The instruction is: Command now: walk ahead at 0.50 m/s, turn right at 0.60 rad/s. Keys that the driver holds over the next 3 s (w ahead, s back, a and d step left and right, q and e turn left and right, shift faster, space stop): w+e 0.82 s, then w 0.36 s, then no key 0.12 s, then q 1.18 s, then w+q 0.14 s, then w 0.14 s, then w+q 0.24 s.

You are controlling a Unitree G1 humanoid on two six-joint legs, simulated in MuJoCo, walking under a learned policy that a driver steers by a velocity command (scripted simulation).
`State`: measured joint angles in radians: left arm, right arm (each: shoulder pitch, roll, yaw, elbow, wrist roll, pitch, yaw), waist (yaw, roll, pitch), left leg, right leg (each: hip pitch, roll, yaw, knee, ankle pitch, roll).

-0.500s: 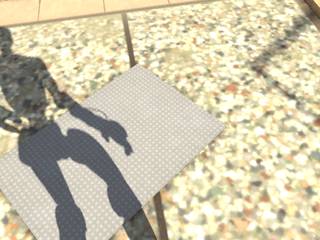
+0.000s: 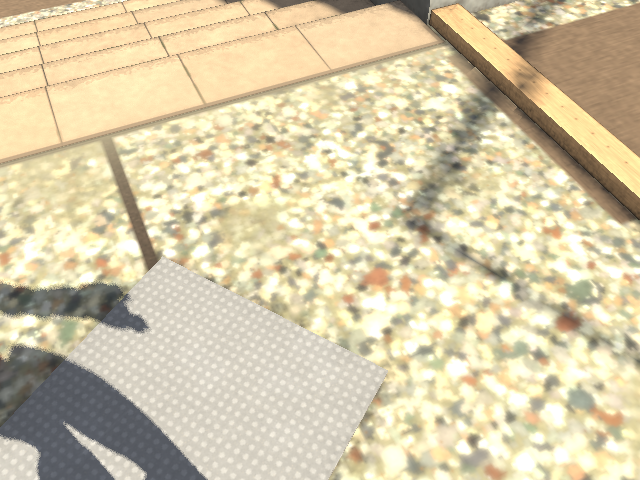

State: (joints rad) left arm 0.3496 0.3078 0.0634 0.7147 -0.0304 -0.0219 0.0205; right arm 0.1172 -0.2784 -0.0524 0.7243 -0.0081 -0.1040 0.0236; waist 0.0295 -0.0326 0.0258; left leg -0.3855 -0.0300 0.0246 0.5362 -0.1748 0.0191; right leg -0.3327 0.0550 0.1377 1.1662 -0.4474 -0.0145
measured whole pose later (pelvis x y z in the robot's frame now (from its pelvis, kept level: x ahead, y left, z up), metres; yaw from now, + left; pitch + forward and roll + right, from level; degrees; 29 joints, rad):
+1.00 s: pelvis +0.54 -0.13 +0.02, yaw -33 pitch +1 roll +2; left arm 0.33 0.30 0.06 0.72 -0.03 -0.02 0.01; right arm 0.13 -0.27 -0.06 0.73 -0.01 -0.11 0.03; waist 0.01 -0.04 0.03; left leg -0.39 -0.04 0.02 0.54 -0.17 0.06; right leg -0.30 0.05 0.15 1.05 -0.44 -0.04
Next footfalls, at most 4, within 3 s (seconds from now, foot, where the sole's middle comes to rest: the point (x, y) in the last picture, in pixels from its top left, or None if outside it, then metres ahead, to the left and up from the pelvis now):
0.42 right None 0.36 -0.18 -0.76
0.88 left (382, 378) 0.70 -0.09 -0.75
1.34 right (534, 379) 0.71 -0.43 -0.76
1.88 left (429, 338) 0.81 -0.21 -0.76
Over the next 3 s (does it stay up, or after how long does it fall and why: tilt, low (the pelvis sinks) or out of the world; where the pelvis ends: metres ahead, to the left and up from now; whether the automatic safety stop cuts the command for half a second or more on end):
stays up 0.85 -0.23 0.02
